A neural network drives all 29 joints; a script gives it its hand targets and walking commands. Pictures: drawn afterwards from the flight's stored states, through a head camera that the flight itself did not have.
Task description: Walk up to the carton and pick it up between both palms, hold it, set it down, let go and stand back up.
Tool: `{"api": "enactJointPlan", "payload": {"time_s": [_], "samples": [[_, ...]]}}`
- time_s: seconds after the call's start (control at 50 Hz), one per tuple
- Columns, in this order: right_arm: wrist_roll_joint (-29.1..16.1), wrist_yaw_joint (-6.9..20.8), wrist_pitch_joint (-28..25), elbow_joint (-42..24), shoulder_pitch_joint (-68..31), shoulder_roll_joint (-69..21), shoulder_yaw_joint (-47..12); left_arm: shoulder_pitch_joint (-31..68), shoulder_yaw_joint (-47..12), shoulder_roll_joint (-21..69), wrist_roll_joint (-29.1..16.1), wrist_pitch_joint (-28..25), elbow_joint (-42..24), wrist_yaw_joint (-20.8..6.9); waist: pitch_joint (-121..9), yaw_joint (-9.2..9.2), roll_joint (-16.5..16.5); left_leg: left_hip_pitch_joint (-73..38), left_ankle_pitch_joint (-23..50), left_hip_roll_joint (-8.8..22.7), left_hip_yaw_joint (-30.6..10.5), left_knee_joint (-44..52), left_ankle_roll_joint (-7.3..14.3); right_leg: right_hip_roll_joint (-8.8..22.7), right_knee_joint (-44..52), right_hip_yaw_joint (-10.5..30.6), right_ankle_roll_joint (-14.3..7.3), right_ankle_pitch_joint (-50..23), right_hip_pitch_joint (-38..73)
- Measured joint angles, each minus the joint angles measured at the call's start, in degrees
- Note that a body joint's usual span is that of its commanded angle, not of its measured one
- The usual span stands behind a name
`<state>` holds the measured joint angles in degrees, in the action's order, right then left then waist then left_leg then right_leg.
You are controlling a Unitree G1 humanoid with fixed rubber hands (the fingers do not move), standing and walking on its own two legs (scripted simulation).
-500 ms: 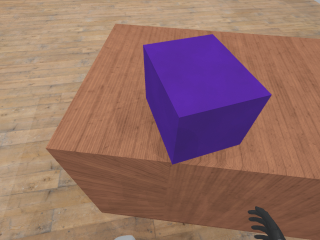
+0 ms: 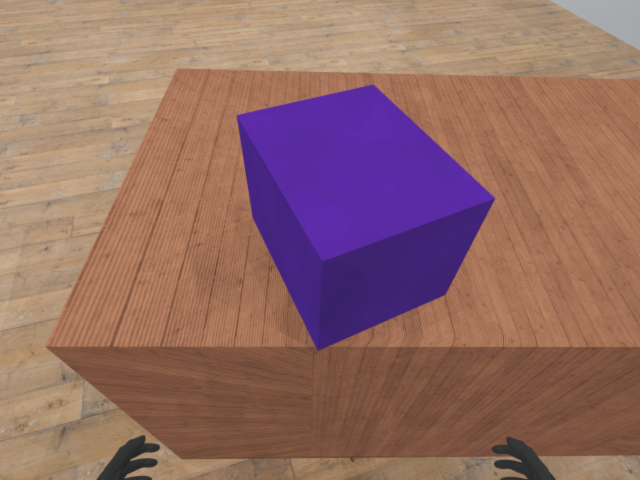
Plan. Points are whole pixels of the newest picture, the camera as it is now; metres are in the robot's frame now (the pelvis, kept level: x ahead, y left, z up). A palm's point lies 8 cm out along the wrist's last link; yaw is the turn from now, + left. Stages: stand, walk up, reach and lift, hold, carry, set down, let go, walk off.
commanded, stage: walk up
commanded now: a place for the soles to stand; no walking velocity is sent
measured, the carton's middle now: (347, 210) +0.45 -0.03 +0.08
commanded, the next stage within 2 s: none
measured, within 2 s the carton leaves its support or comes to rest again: neither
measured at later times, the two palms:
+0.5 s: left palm out of the picture +0.13 +0.26 -0.08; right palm out of the picture +0.09 -0.28 -0.09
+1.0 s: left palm out of the picture +0.13 +0.25 -0.09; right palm out of the picture +0.05 -0.30 -0.10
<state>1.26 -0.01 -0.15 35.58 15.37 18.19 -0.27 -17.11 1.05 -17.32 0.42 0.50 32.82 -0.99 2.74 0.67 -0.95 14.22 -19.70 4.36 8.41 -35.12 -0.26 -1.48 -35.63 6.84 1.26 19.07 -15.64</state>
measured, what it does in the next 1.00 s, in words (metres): stands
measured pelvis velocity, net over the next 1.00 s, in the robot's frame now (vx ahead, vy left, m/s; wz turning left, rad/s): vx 0.00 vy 0.00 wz -0.13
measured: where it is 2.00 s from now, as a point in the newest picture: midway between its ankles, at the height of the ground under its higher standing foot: outside the picture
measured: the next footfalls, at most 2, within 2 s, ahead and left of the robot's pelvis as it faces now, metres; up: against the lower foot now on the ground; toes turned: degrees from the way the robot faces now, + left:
left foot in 1.78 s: +0.18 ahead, +0.11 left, +0.00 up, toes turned -6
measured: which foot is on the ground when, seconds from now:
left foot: down 0.00-1.00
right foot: down 0.00-1.00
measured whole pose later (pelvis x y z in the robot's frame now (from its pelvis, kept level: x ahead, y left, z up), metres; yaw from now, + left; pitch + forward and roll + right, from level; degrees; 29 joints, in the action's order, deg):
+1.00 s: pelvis +0.00 +0.00 -0.01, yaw -7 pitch -2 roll +1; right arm 2.0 -0.4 1.4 35.7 18.6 19.9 0.8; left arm -19.1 0.8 -18.0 1.1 1.3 33.1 -1.2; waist 2.5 0.1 0.1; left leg 12.9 -22.2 5.9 12.7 -37.5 -0.6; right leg -3.8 -39.9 10.4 0.8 19.8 -18.2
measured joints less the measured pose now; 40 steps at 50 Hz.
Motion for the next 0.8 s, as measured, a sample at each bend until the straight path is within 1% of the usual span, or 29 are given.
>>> {"api": "enactJointPlan", "payload": {"time_s": [0.16, 0.3, 0.44, 0.56, 0.72, 0.8], "samples": [[0.3, 0.0, 0.8, -0.9, -0.3, 1.1, 0.4, -0.3, 0.1, 0.2, 0.4, 0.4, 0.2, -0.2, -0.1, -0.11, 0.8, -0.1, -1.6, 0.8, 1.7, -2.0, -0.1, -0.9, -2.6, 1.7, -0.1, 1.3, -1.1], [0.1, 0.2, 1.3, -1.3, -1.0, 1.1, 0.6, -0.3, -0.3, -0.1, 0.0, 0.2, 0.0, -0.2, 0.6, -0.28, 1.4, -0.2, -1.6, 1.2, 2.9, -2.2, -0.5, -1.4, -3.8, 2.9, -0.4, 1.4, -1.9], [0.1, 0.2, 1.2, -1.0, 0.1, 0.7, 0.6, -0.2, -0.6, -0.4, 0.1, 0.4, -0.5, -0.2, 0.0, -0.52, 1.1, -0.5, -0.9, 0.8, 3.9, -0.9, -0.3, -1.2, -3.5, 3.9, -0.1, 0.9, -2.4], [0.6, 0.0, 1.2, -0.2, 1.2, 1.2, 0.7, -0.9, -0.5, -0.5, 0.1, 0.4, -0.5, -0.1, 0.2, -0.57, 0.5, -0.7, -1.4, 1.2, 4.7, -1.6, -0.1, -1.7, -4.2, 4.6, 0.0, 0.9, -2.5], [0.6, 0.1, 2.3, -0.2, 1.4, 2.5, 1.6, -2.1, -0.6, -0.5, 0.2, 0.7, 0.0, -0.1, 0.3, 0.01, 1.3, -0.4, -2.0, 2.1, 4.4, -3.0, -0.6, -2.5, -4.9, 4.4, -0.6, 1.2, -2.5], [0.4, 0.1, 1.8, -0.7, 0.9, 2.3, 1.6, -2.0, -0.9, -0.5, 0.2, 0.6, 0.3, 0.1, 0.0, -0.63, 1.3, -0.4, -1.0, 0.4, 3.1, -1.1, -0.2, -2.4, -3.5, 5.3, -0.3, 0.2, -2.8]]}}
